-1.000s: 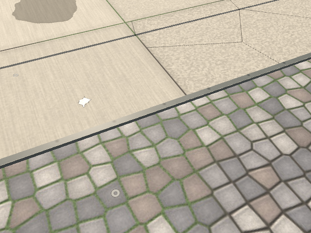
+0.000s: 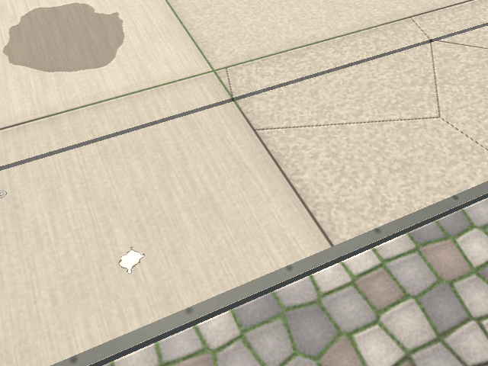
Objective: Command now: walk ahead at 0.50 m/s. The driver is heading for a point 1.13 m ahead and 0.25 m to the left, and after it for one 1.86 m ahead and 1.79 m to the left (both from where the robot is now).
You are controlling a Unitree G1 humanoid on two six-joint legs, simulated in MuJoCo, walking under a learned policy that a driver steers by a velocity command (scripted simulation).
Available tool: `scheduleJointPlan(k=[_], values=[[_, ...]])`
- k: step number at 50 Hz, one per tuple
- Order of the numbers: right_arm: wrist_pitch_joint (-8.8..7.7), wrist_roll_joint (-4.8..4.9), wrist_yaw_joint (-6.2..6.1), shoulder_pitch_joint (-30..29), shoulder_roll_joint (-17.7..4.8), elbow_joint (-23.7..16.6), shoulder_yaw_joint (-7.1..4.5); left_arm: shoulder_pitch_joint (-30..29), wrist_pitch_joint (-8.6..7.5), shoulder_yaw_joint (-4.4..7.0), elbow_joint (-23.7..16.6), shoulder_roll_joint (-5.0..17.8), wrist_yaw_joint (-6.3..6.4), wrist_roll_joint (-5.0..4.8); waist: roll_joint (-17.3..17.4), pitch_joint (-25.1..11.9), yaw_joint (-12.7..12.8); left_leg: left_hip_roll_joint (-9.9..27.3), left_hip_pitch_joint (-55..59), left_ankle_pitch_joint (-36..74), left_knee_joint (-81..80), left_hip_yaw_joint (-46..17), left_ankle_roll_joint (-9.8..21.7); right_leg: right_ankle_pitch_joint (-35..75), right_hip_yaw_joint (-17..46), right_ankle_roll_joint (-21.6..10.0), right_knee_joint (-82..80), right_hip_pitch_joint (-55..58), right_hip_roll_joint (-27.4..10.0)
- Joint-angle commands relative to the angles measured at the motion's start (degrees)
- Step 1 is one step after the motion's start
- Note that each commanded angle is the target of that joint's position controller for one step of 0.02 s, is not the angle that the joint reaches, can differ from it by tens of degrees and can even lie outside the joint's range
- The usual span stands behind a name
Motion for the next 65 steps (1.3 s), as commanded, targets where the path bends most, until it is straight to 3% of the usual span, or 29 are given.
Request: scheduleJointPlan(k=[1, 4, 7, 12, 17, 20, 22, 23, 24, 25, 26, 27, 29, 31, 34, 40, 44, 47, 49, 50, 51, 52, 53, 54, 56, 58, 59, 62, 65], values=[[-0.95, 0.56, -0.33, 7.1, -2.5, 1.2, -0.32, 1.6, 0.44, 1.00, -3.1, 3.1, -0.66, 1.30, 3.2, -2.3, -0.3, 16.3, 11.7, 6.0, -18.0, -19.6, 6.3, 4.8, 2.9, 0.4, 1.7, -14.1, -5.5], [-2.08, 0.93, -0.65, 11.9, -3.9, 3.4, -0.33, 0.2, 1.88, 1.11, -3.7, 2.0, -1.52, 1.66, 3.8, -1.6, 0.7, 14.6, 10.6, 13.1, -19.3, -15.1, 6.1, 6.6, 1.1, 1.8, -1.6, -14.8, -5.9], [-2.06, 0.94, -0.72, 15.1, -5.0, 4.2, -0.31, -7.7, 2.49, 1.17, -6.5, 2.7, -1.90, 1.58, 4.2, 0.6, -0.4, 13.5, 11.7, 14.5, -21.2, -12.5, 5.6, 12.4, -0.5, 3.2, -6.9, -20.9, -7.1], [-1.93, 0.87, -0.87, 20.1, -4.6, 5.3, 0.32, -19.1, 2.23, 0.39, -10.3, 2.0, -2.07, 0.75, 4.7, 2.0, -3.2, 12.0, 15.4, 21.7, -21.1, -9.1, 4.2, 19.9, -3.4, 4.0, -21.7, -21.8, -5.9], [-1.61, 0.22, -1.60, 23.9, -5.2, 7.0, 0.36, -25.5, 1.67, 0.14, -12.9, 2.6, -1.83, 0.61, 5.3, 2.8, -4.8, 14.6, 24.0, 27.5, -18.4, -8.8, 5.2, 18.3, -4.6, 1.8, -30.2, -21.5, -3.9], [-1.42, -0.10, -2.10, 21.8, -6.4, 7.0, 0.02, -21.7, 0.88, 0.77, -12.4, 3.8, -1.38, 0.60, 5.8, 0.9, -1.8, 15.6, 26.4, 42.6, -11.4, -7.4, 4.2, 12.0, -5.6, -1.0, -33.9, -13.8, -1.0], [-1.01, 0.15, -2.01, 19.8, -7.1, 6.8, -0.16, -6.8, 0.00, 2.11, -7.5, 5.8, -0.49, 0.96, 4.5, -6.7, 4.5, 13.2, 23.3, 47.5, 5.3, -5.1, 2.5, 13.6, -6.5, -3.5, -39.3, 4.0, 1.9], [-1.06, 0.81, -1.79, 19.3, -5.7, 5.3, 0.34, 3.2, -0.49, 3.33, -5.2, 9.5, 0.13, 2.39, 1.3, -13.0, 7.8, 10.9, 11.9, 31.2, 20.2, -3.8, 1.5, 10.8, 3.3, -6.3, -39.7, 19.2, -7.3], [-0.94, 3.25, -1.05, 26.2, 0.2, 4.2, 1.39, 7.6, -0.30, 4.89, -4.7, 15.4, 0.05, 3.20, -11.8, -20.6, 5.2, -0.1, -9.4, -10.4, 43.9, -0.9, -1.3, 7.3, 32.4, -15.2, -44.5, 35.6, -25.1], [-0.78, 1.60, -1.18, 22.6, -5.5, 4.6, -0.18, 3.1, 0.73, 4.52, -5.1, 12.9, -0.48, 0.76, -4.3, -18.7, 4.3, 0.2, -15.2, -17.9, 49.5, -9.1, -0.4, 3.7, 38.4, -14.7, -49.9, 31.2, -23.8], [-0.77, 1.26, -1.10, 17.7, -5.3, 2.8, -0.37, -3.9, 0.72, 3.58, -6.4, 9.9, -0.62, 0.17, -2.2, -9.1, 1.7, 3.4, -17.7, -13.1, 48.4, -9.8, 0.0, 2.9, 27.8, -12.5, -51.2, 22.2, -22.4], [-0.90, 1.17, -0.95, 15.1, -4.5, 2.4, -0.21, -7.1, 0.18, 2.64, -6.8, 6.3, -0.85, 0.43, 0.6, -4.9, 0.6, 5.4, -16.0, -9.5, 45.1, -9.9, 0.0, 6.9, 21.6, -10.4, -53.7, 15.0, -20.0], [0.57, -0.06, -0.48, 15.9, -2.5, 3.0, -0.25, -7.5, -0.78, 1.46, -5.4, 2.6, -0.30, 0.41, -1.0, -1.5, -2.6, 7.5, -10.6, -6.9, 39.5, -10.0, -0.6, 12.5, 11.6, -5.8, -56.5, 6.5, -15.5], [1.94, -0.43, 0.17, 16.5, -1.3, 3.2, -0.31, -4.2, -1.89, 1.43, -4.0, 3.2, -0.02, 0.34, -1.6, -1.5, -3.3, 7.4, -9.4, -5.4, 38.2, -9.4, -1.2, 17.3, 7.5, -4.8, -57.5, 5.2, -14.6], [3.01, -0.29, 0.76, 10.7, -1.6, 1.0, -0.48, -1.5, -2.56, 1.78, -3.4, 5.2, 0.16, 0.26, -1.6, 0.3, -3.2, 8.3, -15.5, 0.2, 35.2, -8.8, -1.8, 20.5, 2.2, -3.6, -59.2, 6.6, -14.0], [2.77, 0.26, 1.53, -1.8, -1.0, -3.6, 0.27, 2.8, -2.45, 1.22, -2.7, 4.9, 0.78, 0.16, -2.1, 2.2, -0.8, 7.4, -19.2, 10.3, 19.6, -4.4, -2.6, 31.2, -6.5, -0.8, -58.5, 11.2, -12.2], [2.65, -0.03, 1.78, -8.2, -0.7, -6.6, 0.90, 7.1, -1.93, 1.25, -1.3, 5.7, 1.65, 0.34, -2.3, 3.0, 1.1, 5.8, -18.6, 9.2, 10.8, 0.2, -1.0, 39.5, -9.7, -0.8, -55.9, 18.3, -14.2], [2.60, -0.28, 1.65, -6.9, -1.7, -7.0, 0.41, 6.7, -1.20, 1.54, -1.1, 7.3, 2.34, 0.56, -3.7, 1.1, -0.6, 2.4, -13.5, 2.5, 8.1, 3.0, 1.9, 58.4, -12.5, -0.5, -48.8, 22.8, -15.5], [2.64, -0.43, 1.33, -0.7, -3.4, -5.5, -0.50, 5.2, -0.45, 2.09, -1.6, 9.0, 2.65, 0.84, -5.5, -2.7, -3.7, -1.1, -6.3, -3.4, 7.5, 4.3, 4.7, 70.2, -13.8, -0.7, -38.1, 23.9, -16.2], [2.42, -0.59, 1.19, 4.5, -4.7, -4.0, -1.26, 4.5, 0.02, 2.37, -2.1, 9.8, 2.45, 0.89, -5.6, -5.8, -5.8, -2.6, -0.2, -4.9, 5.3, 3.9, 6.3, 68.8, -13.9, -1.0, -29.2, 22.5, -16.4], [2.01, -1.16, 0.82, 12.1, -6.9, -1.8, -2.42, 3.0, 0.27, 2.55, -3.2, 10.3, 1.99, 0.57, -3.4, -9.4, -9.8, -2.2, 11.2, -3.2, -0.5, 0.7, 8.4, 59.0, -14.6, 0.1, -16.0, 15.7, -15.5], [1.85, -1.54, 0.15, 16.7, -12.3, -1.2, -4.06, 2.5, 0.07, 1.98, -5.4, 7.5, 1.47, 0.54, 4.1, -14.3, -10.9, 11.2, 24.1, -5.4, -1.8, -16.4, 12.2, 26.1, -14.4, 1.7, 2.4, 1.5, -11.8], [2.56, -0.56, 0.21, 14.4, -16.2, -2.6, -4.87, 1.6, -0.37, 1.73, -10.0, 4.7, 0.22, -0.52, 14.3, -17.4, -7.0, 23.2, 36.2, -4.6, -10.5, -48.7, 21.8, -10.9, -6.3, 4.4, 20.1, -21.8, 1.9], [3.16, 0.60, -0.08, 13.2, -14.5, -2.4, -4.43, -5.7, -1.06, 2.10, -11.3, 8.0, -0.09, 0.33, 3.0, -10.9, -7.8, 21.6, 31.9, -4.5, -13.1, -41.9, 19.2, -4.9, 1.9, 3.6, 18.9, -28.8, -2.8], [2.78, 0.78, -0.48, 7.6, -9.6, -2.8, -3.05, -5.7, -1.96, 2.02, -11.5, 7.5, -0.23, -0.34, -2.6, -2.4, -2.7, 17.4, 18.3, 6.9, -15.3, -30.2, 13.9, 2.8, 1.8, 3.8, 8.9, -24.6, -6.6], [1.60, 1.48, -0.95, 5.9, -7.9, -3.2, -2.23, -3.9, 0.22, 1.83, -11.2, 6.4, -0.27, 1.72, -1.3, -2.3, 0.1, 12.6, 11.7, 15.8, -15.7, -22.8, 11.5, 3.4, 2.0, 5.6, 3.0, -17.9, -8.1], [0.92, 1.78, -0.93, 6.8, -8.1, -3.1, -2.16, -3.9, 1.26, 1.85, -11.6, 6.1, -0.50, 2.17, -0.4, -2.8, 0.5, 11.4, 11.0, 18.8, -15.7, -21.7, 11.3, 3.4, 1.5, 6.4, 1.4, -17.1, -7.9], [0.22, 1.76, -0.86, 10.4, -10.6, -2.7, -2.56, -8.8, 2.65, 1.72, -14.1, 5.9, -1.02, 2.14, 1.8, -2.1, -0.4, 9.1, 10.0, 22.7, -16.2, -19.8, 10.3, 7.9, -0.1, 8.3, -4.6, -19.9, -7.7], [0.57, 1.61, -0.76, 14.8, -10.8, -2.6, -2.53, -16.5, 2.94, 1.61, -17.2, 6.6, -1.19, 1.86, 3.6, -1.2, -3.3, 8.4, 13.0, 22.7, -16.2, -21.0, 8.3, 13.7, -0.5, 8.9, -12.0, -24.5, -7.1]])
